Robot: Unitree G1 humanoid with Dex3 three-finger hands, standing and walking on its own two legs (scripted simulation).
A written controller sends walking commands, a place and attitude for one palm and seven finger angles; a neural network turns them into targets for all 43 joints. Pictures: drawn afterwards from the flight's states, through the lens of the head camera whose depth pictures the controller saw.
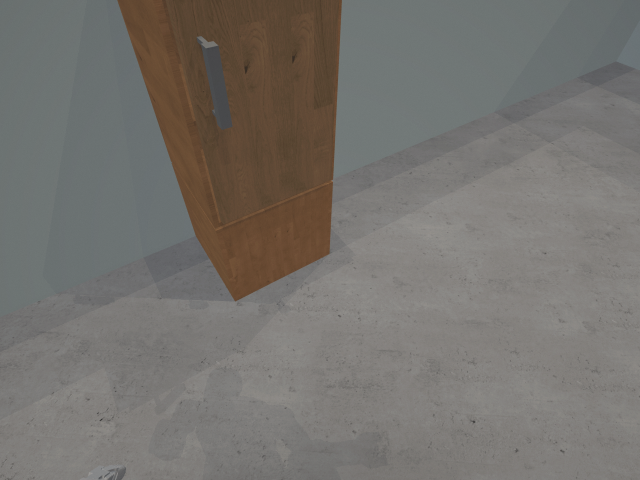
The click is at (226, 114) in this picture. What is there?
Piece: cupboard door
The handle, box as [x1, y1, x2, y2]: [197, 36, 232, 129]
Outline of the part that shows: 197,37 197,41 202,47 214,105 214,109 212,110 212,112 216,117 217,124 223,129 232,126 218,46 213,41 208,42 201,36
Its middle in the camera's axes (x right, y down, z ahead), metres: -0.23 -0.33 +0.82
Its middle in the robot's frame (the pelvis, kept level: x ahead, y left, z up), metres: +0.83 +0.28 +0.09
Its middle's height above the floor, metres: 0.86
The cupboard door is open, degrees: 0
